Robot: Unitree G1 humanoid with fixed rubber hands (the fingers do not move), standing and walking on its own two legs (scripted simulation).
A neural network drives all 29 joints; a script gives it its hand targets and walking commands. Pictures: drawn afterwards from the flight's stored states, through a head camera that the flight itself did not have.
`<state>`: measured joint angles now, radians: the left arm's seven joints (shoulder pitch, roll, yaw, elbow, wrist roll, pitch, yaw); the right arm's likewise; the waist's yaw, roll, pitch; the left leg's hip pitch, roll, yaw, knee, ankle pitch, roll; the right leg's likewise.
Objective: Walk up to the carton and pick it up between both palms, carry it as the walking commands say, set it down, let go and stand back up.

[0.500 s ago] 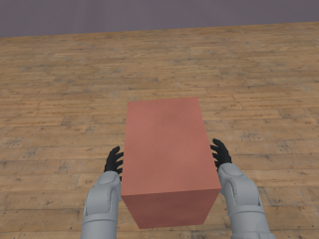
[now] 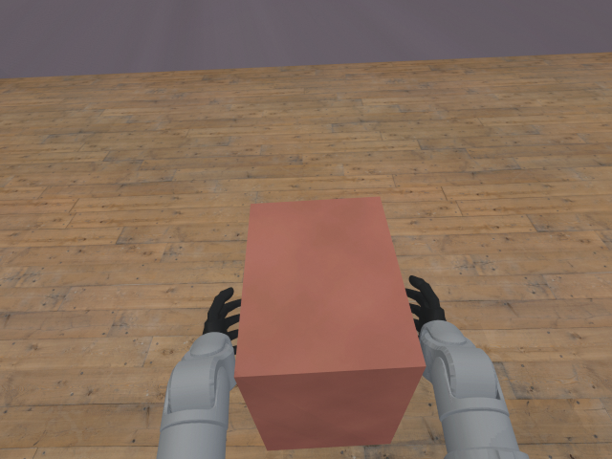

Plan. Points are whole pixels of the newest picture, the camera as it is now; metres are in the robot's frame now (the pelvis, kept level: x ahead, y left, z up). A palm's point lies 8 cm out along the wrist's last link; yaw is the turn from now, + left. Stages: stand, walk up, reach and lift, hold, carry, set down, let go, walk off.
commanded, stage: carry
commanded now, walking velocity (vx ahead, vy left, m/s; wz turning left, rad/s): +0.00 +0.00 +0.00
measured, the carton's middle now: (322, 326) +0.33 +0.01 -0.02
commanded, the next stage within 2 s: hold in 0.50 s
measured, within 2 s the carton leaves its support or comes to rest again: neither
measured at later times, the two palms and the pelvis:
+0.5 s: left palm (223, 340) +0.28 +0.14 +0.04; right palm (437, 330) +0.29 -0.14 +0.03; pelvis +0.00 -0.01 +0.00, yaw +0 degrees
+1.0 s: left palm (212, 335) +0.29 +0.16 +0.04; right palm (422, 310) +0.30 -0.12 +0.06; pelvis -0.01 +0.01 +0.00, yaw -1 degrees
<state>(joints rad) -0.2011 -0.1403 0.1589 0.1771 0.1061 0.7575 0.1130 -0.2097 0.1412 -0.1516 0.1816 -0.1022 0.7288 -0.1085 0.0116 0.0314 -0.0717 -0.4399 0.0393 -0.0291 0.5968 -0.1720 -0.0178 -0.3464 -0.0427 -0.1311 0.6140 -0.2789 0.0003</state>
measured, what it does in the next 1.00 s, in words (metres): stands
